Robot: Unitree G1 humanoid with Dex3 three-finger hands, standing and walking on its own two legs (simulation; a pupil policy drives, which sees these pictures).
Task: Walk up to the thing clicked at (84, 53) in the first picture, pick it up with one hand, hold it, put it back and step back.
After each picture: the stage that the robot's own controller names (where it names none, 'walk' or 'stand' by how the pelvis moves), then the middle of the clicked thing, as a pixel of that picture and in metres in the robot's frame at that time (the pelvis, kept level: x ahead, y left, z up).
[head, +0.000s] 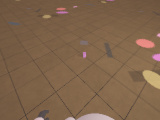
stand; (84, 54) +1.36 +0.13 -0.72
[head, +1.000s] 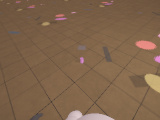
walk; (81, 60) +1.25 +0.26 -0.71
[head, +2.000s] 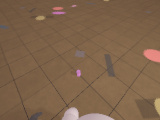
walk; (78, 73) +0.81 +0.21 -0.71
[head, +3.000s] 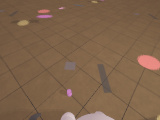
walk; (69, 92) +0.47 +0.22 -0.70
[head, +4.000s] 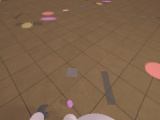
stand; (69, 103) +0.33 +0.20 -0.72
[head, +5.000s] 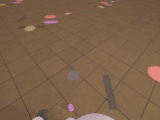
stand; (70, 107) +0.31 +0.19 -0.72
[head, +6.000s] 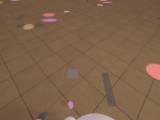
stand; (70, 105) +0.32 +0.20 -0.72
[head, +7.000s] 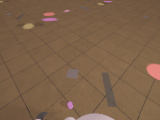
stand; (70, 105) +0.31 +0.20 -0.73
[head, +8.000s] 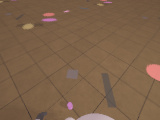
stand; (70, 105) +0.31 +0.20 -0.73
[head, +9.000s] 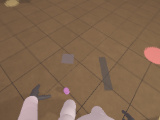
go down; (66, 91) +0.34 +0.22 -0.65
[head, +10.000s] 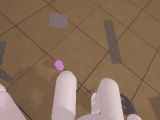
go down; (59, 65) +0.39 +0.27 -0.30
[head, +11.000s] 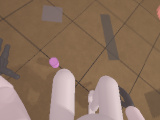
close in; (54, 63) +0.38 +0.28 -0.28
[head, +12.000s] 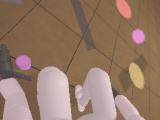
close in; (24, 63) +0.35 +0.31 -0.21
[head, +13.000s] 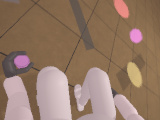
close; (22, 63) +0.35 +0.32 -0.21
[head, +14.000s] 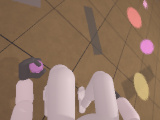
lift; (36, 67) +0.29 +0.29 -0.19
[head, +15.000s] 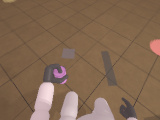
lift; (60, 75) +0.32 +0.19 +0.01
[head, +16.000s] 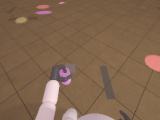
hold; (65, 76) +0.33 +0.17 +0.00
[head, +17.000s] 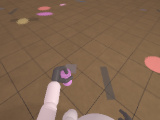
hold; (66, 77) +0.33 +0.17 +0.00
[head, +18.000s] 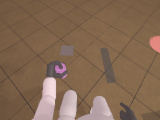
crouch; (61, 71) +0.36 +0.20 -0.06
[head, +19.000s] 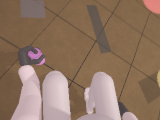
lower; (37, 57) +0.40 +0.31 -0.15
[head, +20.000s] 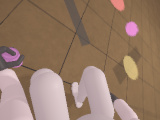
lower; (13, 58) +0.38 +0.33 -0.21
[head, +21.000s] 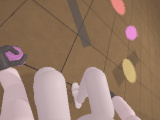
lower; (16, 57) +0.37 +0.33 -0.22
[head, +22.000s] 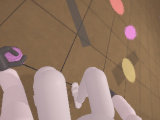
lower; (15, 57) +0.37 +0.33 -0.22
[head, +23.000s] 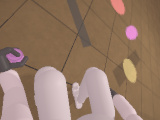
lower; (17, 58) +0.36 +0.33 -0.21
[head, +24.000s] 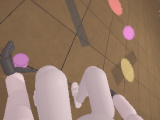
withdraw; (21, 62) +0.36 +0.30 -0.22
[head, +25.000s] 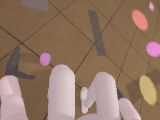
stand; (45, 59) +0.37 +0.28 -0.24
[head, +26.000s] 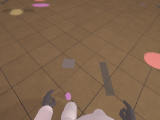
stand; (68, 96) +0.34 +0.19 -0.62
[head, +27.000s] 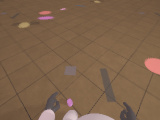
stand; (69, 102) +0.34 +0.20 -0.67
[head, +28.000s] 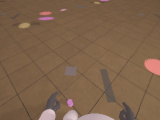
stand; (70, 102) +0.34 +0.20 -0.67
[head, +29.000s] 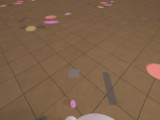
stand; (73, 104) +0.36 +0.18 -0.72
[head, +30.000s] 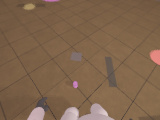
walk; (75, 84) +0.47 +0.15 -0.70
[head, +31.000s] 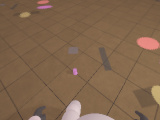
walk; (75, 71) +0.73 +0.25 -0.69
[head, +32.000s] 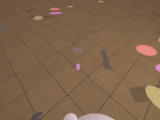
stand; (77, 66) +0.97 +0.22 -0.70
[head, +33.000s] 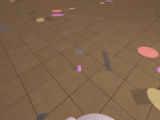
stand; (79, 68) +0.96 +0.19 -0.73
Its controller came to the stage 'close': yes
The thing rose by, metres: 0.71
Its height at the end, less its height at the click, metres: +0.00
